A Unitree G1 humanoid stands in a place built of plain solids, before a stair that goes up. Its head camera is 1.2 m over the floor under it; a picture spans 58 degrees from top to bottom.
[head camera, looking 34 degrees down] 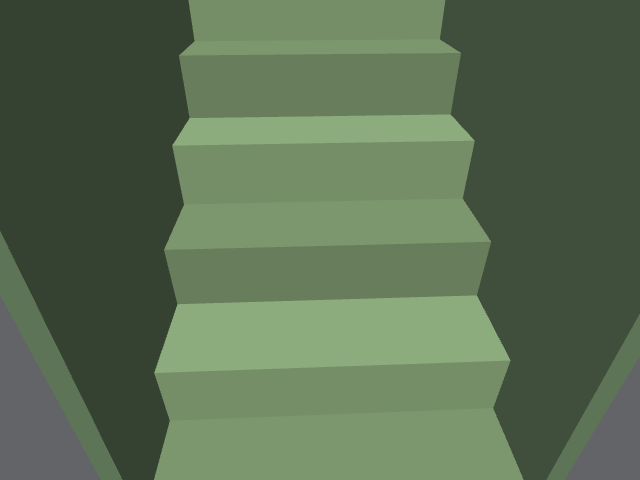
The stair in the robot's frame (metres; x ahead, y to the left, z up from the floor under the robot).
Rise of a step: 0.19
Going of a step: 0.24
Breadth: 0.93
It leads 3 degrees to the left of straight ahead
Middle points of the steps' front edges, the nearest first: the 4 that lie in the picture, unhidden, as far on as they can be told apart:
0.68 -0.04 0.37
0.92 -0.03 0.56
1.16 -0.02 0.75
1.39 -0.01 0.94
